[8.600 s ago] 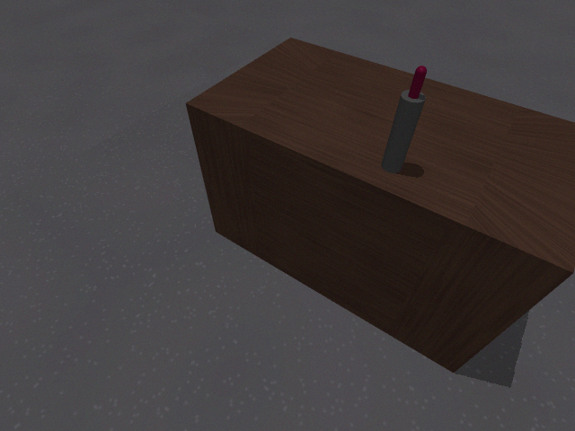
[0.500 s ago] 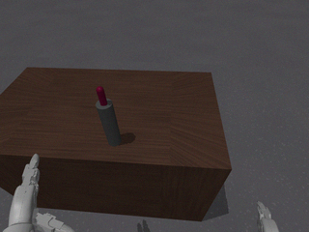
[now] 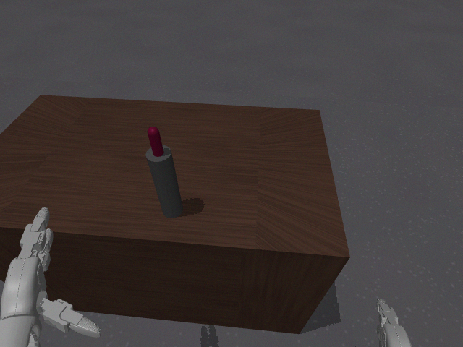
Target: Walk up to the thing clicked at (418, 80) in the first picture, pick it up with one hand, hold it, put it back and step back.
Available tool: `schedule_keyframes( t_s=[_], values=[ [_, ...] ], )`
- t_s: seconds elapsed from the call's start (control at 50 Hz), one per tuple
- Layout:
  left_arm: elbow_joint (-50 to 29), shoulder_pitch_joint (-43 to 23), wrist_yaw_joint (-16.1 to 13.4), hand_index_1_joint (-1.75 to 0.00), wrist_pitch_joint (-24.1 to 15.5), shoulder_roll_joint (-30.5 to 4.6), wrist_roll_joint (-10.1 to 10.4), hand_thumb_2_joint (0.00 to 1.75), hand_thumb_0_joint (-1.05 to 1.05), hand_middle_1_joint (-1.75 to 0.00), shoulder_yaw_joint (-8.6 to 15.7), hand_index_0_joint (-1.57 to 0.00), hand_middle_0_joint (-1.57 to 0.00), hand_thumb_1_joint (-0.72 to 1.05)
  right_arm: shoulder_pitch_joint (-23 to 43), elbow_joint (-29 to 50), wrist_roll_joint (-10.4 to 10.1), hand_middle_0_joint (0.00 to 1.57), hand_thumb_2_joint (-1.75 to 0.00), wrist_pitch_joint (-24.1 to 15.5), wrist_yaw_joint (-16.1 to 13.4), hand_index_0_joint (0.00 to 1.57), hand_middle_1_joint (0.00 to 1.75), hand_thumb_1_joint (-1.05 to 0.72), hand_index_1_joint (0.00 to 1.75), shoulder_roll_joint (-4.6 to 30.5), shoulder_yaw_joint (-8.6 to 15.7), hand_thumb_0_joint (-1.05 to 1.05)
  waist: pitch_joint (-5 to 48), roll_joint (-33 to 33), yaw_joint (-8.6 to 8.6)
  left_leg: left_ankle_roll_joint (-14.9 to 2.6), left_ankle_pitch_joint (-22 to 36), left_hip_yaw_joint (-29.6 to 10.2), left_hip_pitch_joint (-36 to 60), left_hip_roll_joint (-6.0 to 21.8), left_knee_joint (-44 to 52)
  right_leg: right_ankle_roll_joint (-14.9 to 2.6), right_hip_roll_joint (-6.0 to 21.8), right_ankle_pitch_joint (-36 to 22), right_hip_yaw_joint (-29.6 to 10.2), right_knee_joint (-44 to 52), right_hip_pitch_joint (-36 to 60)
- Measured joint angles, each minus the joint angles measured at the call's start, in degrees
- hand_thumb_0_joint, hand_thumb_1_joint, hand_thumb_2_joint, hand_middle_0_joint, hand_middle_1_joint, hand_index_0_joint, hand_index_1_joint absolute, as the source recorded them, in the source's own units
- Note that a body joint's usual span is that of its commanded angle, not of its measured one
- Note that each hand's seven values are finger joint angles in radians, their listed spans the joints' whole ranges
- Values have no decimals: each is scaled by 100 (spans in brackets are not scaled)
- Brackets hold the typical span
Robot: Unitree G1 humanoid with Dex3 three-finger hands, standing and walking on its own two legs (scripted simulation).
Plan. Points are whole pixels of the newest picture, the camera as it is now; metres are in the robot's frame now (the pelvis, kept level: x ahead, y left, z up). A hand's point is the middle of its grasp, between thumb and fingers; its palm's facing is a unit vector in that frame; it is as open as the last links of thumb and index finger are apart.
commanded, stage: go down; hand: left
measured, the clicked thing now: (164, 175) +0.46 +0.19 +0.01
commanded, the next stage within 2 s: none
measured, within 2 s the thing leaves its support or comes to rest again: neither
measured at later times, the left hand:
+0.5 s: hand (66, 218) +0.30 +0.32 +0.06, palm faces +0.13 -0.99 -0.04, open 17.5 cm
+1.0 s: hand (57, 194) +0.34 +0.35 +0.08, palm faces +0.12 -0.99 -0.01, open 17.7 cm
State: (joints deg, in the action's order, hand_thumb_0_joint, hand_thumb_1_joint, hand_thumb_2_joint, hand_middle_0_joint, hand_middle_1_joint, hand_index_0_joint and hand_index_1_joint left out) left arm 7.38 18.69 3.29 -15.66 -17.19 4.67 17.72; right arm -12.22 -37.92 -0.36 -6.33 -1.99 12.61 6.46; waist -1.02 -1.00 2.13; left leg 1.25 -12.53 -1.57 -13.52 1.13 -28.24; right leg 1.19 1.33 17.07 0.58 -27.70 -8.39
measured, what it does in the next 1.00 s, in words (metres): stands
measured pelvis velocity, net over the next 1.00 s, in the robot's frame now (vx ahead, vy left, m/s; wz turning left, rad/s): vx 0.00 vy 0.01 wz -0.02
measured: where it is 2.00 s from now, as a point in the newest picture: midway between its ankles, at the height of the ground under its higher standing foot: outside the picture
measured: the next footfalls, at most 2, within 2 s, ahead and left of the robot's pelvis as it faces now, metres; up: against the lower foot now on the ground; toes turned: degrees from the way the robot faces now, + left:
none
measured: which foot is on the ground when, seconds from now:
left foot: down 0.00-1.00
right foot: down 0.00-1.00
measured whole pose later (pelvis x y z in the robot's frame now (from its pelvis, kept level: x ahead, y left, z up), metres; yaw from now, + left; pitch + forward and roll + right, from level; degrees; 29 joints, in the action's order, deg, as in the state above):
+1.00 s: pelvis +0.00 +0.01 -0.02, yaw -1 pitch +7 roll -2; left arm 51.5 -21.1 33.4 -16.4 -36.9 16.8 33.4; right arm -12.8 -35.0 -0.4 -10.7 -5.6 13.6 -1.4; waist 3.9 1.5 -3.0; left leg 0.6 -16.5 -1.3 -30.4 1.9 -39.5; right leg 1.8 0.5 19.8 -0.1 -37.0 -24.5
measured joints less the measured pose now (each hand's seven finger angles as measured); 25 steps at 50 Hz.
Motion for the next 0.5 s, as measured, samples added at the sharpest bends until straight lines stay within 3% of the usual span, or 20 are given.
schedule_keyframes(
  t_s=[0.1, 0.26, 0.38, 0.5],
  values=[
    [645, -793, 435, -8, -140, -248, 381, 7, -2, -8, 405, -6, -6, -60, 76, -72, -73, 6, -6, -2, -69, 5, 5, 50, 5, -34, -114, -1, 63, 75, -90, -5, -72, -30, -159, -11, -160, 3, 7, 75, 27, -143, -138],
    [2136, -1974, 1626, -7, -46, -766, 951, 8, -2, -7, 786, -5, -5, -59, 144, -54, -174, 6, -6, -4, -191, 5, 5, 50, 5, -1, -302, -1, 213, 150, -264, -32, -166, 34, -490, 9, -372, 25, -8, 120, -43, -309, -474],
    [2815, -2496, 2183, -6, -130, -1041, 1220, 8, -2, -6, 1097, -4, -4, -55, 0, 9, -183, 5, -6, -71, -225, 5, 5, 50, 5, 63, -403, -1, 305, 205, -312, -57, -244, 103, -679, 29, -497, 49, -22, 137, -116, -369, -662],
    [3001, -2535, 2411, -4, -104, -1046, 1246, 7, -2, -4, 1112, -4, -4, -54, -156, 155, -134, 5, -6, -97, -228, 5, 5, 51, 5, 93, -497, -1, 380, 175, -282, -90, -303, 156, -824, 34, -582, 82, -22, 138, -170, -381, -792]
  ],
)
